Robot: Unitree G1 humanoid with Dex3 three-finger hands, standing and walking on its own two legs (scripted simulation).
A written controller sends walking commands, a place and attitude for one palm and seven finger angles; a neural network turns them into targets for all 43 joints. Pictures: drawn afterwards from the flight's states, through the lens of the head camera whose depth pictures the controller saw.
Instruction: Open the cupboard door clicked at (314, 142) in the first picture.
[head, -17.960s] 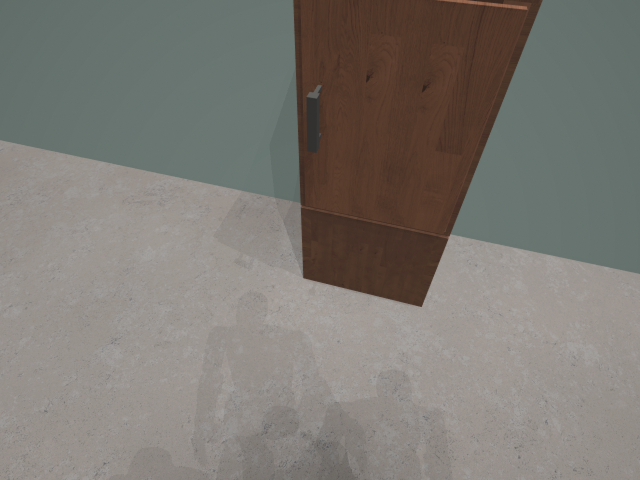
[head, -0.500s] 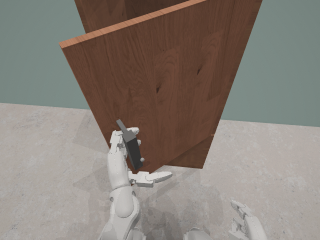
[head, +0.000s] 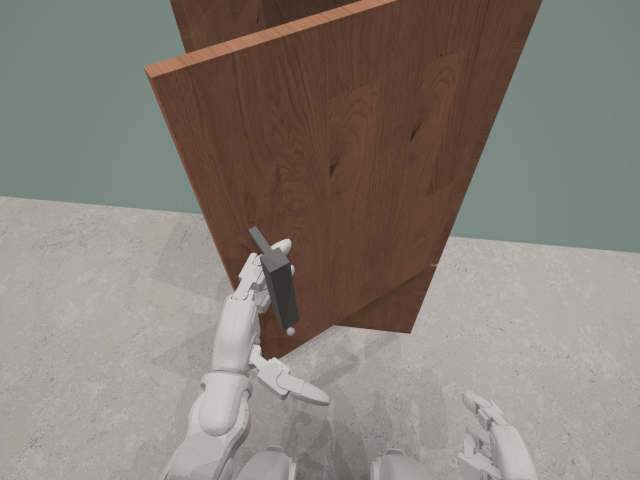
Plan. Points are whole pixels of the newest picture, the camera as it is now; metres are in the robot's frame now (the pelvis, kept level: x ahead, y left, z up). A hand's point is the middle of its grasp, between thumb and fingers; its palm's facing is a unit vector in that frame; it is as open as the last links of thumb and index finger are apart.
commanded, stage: slide the hand sideways off the handle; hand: left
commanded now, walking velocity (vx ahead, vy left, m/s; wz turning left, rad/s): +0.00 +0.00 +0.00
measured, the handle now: (272, 279) +0.35 +0.08 +0.06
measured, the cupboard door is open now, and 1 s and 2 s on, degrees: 40 42 42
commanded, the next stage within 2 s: draw the hand back to the body in 1.06 s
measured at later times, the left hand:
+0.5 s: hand (264, 362) +0.24 +0.08 +0.06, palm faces -0.13 -0.99 -0.01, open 16.3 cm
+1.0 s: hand (216, 394) +0.21 +0.12 +0.05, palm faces -0.11 -0.99 -0.03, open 16.3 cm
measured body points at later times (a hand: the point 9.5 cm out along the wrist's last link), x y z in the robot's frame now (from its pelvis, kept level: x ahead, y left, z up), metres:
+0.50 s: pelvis +0.01 +0.01 -0.01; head +0.07 +0.00 +0.44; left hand +0.24 +0.13 +0.06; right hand +0.19 -0.21 -0.09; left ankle +0.03 +0.14 -0.66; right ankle +0.03 -0.10 -0.66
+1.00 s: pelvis +0.01 +0.01 -0.02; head +0.07 +0.00 +0.43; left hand +0.21 +0.18 +0.06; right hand +0.20 -0.22 -0.09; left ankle +0.03 +0.14 -0.66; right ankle +0.03 -0.10 -0.66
